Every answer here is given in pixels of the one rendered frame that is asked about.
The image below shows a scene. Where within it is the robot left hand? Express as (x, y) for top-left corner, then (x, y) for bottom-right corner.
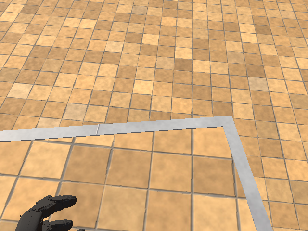
(15, 194), (86, 231)

